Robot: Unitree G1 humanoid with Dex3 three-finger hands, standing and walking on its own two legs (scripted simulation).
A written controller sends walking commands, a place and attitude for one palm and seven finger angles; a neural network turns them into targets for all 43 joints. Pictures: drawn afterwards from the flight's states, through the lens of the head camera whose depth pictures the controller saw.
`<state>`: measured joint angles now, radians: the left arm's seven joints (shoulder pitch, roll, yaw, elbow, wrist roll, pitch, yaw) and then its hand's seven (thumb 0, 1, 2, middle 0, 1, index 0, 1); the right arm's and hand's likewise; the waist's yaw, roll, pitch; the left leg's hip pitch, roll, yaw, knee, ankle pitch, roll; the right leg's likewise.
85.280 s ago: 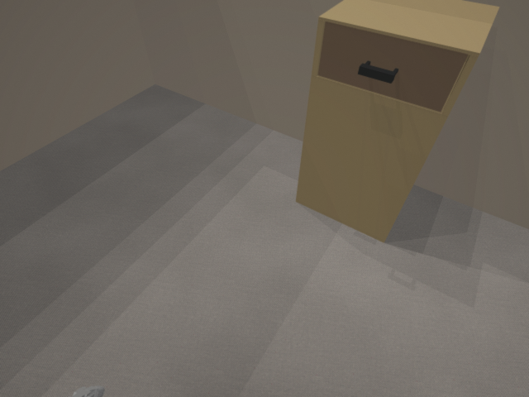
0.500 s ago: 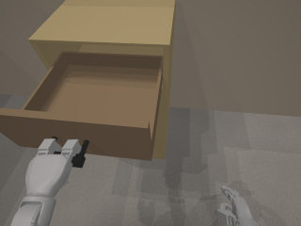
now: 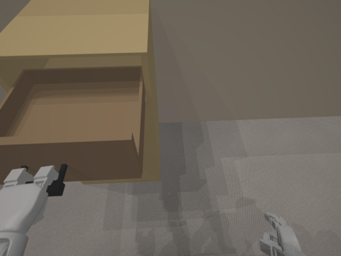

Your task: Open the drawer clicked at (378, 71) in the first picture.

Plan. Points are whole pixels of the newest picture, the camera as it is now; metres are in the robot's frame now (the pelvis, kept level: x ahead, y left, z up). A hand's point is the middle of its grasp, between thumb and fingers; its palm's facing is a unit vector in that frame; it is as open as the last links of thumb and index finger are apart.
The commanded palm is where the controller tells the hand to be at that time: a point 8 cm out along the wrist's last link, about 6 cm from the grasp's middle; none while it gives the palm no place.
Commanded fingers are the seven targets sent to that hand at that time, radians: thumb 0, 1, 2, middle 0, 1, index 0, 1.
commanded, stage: pull the drawer open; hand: left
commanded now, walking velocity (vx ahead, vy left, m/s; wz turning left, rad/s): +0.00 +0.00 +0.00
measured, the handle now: (39, 179) +0.28 +0.30 +0.04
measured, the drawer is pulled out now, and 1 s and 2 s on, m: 0.30 0.30 0.30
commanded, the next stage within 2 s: none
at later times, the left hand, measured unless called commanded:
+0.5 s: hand (37, 207) +0.23 +0.29 +0.02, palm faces +0.07 -0.04 -1.00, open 6.0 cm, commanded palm +0.20 +0.30 +0.08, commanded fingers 0.00 0.90 0.90 -0.40 -1.35 -0.40 -1.35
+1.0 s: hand (38, 206) +0.23 +0.29 +0.03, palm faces -0.02 -0.06 -1.00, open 6.1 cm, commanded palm +0.21 +0.30 +0.08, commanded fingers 0.00 0.90 0.90 -0.40 -1.35 -0.40 -1.35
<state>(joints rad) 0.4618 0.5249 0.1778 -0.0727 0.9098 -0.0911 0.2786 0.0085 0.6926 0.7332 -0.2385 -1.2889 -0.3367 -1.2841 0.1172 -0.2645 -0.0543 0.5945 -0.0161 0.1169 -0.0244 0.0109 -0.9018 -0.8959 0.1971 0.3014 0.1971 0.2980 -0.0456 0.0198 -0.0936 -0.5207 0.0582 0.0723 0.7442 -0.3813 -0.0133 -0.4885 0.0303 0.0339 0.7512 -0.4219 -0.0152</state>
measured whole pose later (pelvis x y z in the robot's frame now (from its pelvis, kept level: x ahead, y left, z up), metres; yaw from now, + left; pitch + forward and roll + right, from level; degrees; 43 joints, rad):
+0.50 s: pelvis +0.02 +0.03 -0.01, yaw +2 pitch +13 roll -1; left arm 0.44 0.48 0.04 -0.14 0.99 -0.10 0.45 -0.01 0.65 0.80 -0.32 -1.31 -0.38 -1.30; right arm 0.12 -0.21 -0.05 0.64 -0.03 0.10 0.00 0.01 -0.90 -0.90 0.20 0.30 0.20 0.30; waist 0.05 0.06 -0.12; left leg -0.62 0.02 0.04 0.85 -0.46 0.02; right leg -0.55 -0.01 -0.01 0.81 -0.48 0.02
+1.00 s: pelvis -0.03 +0.00 +0.00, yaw +3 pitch +6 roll +0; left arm 0.09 0.48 0.06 0.24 1.00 -0.14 0.27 0.01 0.66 0.76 -0.32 -1.33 -0.38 -1.34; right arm 0.12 -0.25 -0.05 0.66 -0.01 0.10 -0.08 0.01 -0.90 -0.90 0.20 0.30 0.20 0.30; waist 0.03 0.05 -0.07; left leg -0.50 0.04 0.01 0.72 -0.32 -0.01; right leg -0.44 0.01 -0.03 0.71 -0.38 -0.02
